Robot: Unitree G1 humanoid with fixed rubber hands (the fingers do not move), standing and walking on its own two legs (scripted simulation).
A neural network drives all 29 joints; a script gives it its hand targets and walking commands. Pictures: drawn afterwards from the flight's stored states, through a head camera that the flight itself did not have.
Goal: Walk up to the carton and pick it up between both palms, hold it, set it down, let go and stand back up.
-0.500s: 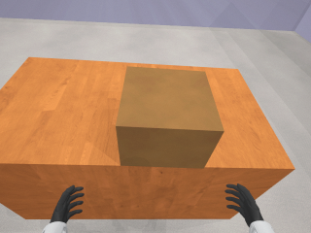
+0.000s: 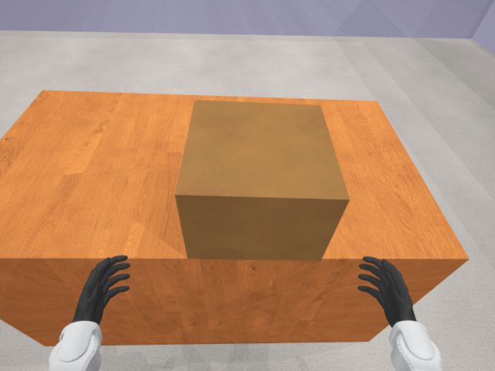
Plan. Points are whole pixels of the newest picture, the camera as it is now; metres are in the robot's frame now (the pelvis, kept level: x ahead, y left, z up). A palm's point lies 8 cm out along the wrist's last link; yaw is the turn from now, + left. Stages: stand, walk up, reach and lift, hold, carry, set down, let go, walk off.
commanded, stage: reach and lift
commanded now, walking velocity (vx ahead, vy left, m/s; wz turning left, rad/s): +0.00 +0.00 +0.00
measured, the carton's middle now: (256, 178) +0.50 -0.02 -0.01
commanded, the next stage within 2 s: none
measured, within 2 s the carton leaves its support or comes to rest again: neither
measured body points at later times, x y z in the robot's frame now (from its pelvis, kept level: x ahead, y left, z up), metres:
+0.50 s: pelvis +0.00 +0.00 +0.00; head +0.00 +0.01 +0.45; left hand +0.31 +0.25 +0.02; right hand +0.31 -0.25 +0.03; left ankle +0.01 +0.12 -0.74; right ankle -0.02 -0.09 -0.74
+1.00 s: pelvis +0.00 +0.01 +0.00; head +0.03 +0.02 +0.45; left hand +0.39 +0.25 +0.07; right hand +0.39 -0.25 +0.08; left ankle +0.01 +0.12 -0.74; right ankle -0.02 -0.09 -0.74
